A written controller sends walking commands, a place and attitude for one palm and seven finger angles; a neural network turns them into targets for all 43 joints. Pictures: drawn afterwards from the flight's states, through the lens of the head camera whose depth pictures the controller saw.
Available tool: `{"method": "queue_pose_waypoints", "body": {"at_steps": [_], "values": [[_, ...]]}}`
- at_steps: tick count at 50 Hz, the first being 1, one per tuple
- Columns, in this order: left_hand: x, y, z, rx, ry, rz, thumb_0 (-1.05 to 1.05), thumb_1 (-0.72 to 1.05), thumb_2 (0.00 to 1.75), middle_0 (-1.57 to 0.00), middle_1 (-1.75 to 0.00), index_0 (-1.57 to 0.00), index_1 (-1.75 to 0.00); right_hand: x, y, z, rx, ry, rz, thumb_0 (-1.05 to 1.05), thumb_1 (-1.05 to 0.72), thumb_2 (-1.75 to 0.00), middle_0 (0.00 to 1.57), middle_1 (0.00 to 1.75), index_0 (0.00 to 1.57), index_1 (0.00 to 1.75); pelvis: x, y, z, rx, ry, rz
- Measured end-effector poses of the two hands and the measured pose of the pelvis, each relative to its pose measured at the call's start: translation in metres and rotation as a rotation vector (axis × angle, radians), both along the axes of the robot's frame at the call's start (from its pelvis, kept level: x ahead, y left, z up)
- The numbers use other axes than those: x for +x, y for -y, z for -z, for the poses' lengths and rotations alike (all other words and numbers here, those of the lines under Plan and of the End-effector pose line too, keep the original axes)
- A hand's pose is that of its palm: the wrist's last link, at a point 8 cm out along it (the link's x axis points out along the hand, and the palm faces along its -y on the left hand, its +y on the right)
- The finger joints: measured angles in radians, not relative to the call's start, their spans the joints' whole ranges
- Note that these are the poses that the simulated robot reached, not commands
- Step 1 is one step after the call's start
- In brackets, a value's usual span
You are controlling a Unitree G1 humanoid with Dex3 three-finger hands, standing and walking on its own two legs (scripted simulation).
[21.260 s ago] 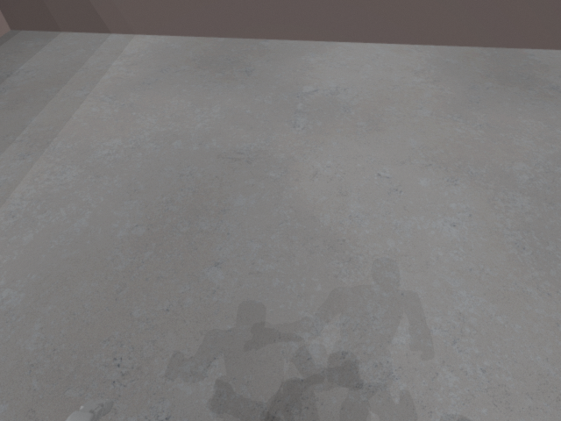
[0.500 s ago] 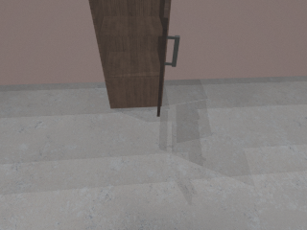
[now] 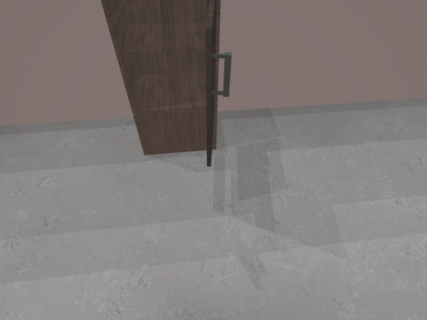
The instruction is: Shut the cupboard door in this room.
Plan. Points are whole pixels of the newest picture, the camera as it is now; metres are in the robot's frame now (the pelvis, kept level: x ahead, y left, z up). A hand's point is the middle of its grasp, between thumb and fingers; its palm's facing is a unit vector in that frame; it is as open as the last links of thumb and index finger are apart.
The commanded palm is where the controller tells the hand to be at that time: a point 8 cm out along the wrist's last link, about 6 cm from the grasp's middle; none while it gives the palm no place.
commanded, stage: stand and wait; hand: left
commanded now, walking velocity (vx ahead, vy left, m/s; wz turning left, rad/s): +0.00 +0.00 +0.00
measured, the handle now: (221, 75) +0.84 +0.01 +0.02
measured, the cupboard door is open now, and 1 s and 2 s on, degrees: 81 81 81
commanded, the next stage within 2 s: look at it before walking up in 0.16 s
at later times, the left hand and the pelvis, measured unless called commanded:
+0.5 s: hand out of the picture -0.02 +0.14 -0.18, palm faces +0.04 -0.99 -0.15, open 7.4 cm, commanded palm none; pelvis +0.01 +0.00 +0.00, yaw +0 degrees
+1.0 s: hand out of the picture +0.00 +0.16 -0.18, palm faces +0.02 -0.99 -0.16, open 7.4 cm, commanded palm none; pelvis +0.02 +0.00 +0.00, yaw -2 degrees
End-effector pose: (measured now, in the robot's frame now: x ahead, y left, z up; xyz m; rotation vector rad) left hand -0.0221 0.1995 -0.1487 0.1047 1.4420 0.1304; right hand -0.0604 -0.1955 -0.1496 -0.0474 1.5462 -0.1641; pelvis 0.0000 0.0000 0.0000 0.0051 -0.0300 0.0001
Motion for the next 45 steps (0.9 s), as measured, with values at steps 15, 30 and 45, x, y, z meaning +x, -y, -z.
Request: {"method": "queue_pose_waypoints", "body": {"at_steps": [15,30,45], "values": [[-0.001,0.010,0.001,-0.006,-0.005,-0.025,0.01,0.91,0.90,-0.19,-0.29,-0.20,-0.30,0.048,0.009,0.003,-0.017,0.096,-0.027,0.02,-0.93,-0.90,0.20,0.30,0.20,0.30,0.011,0.003,0.001,0.002,0.001,0.000],[0.003,0.003,0.001,0.003,-0.014,-0.017,0.01,0.91,0.90,-0.19,-0.29,-0.20,-0.30,0.058,0.015,0.000,-0.038,0.104,-0.033,0.01,-0.92,-0.90,0.20,0.30,0.20,0.30,0.017,0.003,0.000,0.001,0.001,0.001],[0.014,-0.007,0.000,0.015,-0.002,-0.005,0.01,0.91,0.90,-0.19,-0.29,-0.20,-0.30,0.058,0.010,-0.001,-0.032,0.095,-0.031,0.01,-0.92,-0.90,0.20,0.30,0.20,0.30,0.020,-0.001,0.000,0.000,-0.002,0.002]]}}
